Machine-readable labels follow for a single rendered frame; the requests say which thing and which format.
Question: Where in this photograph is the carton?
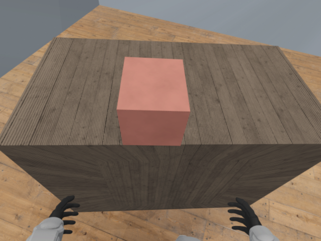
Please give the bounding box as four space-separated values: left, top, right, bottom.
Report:
117 57 190 146

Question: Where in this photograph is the pedestal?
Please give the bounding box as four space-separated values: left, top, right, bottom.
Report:
0 37 321 212

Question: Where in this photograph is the left robot hand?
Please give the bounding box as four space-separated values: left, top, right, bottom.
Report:
49 195 80 234

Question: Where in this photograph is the right robot forearm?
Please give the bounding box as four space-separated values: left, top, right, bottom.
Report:
249 225 280 241

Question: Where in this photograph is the left robot forearm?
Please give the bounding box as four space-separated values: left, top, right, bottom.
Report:
26 217 64 241

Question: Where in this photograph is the right robot hand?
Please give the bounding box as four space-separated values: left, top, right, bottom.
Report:
228 197 262 235

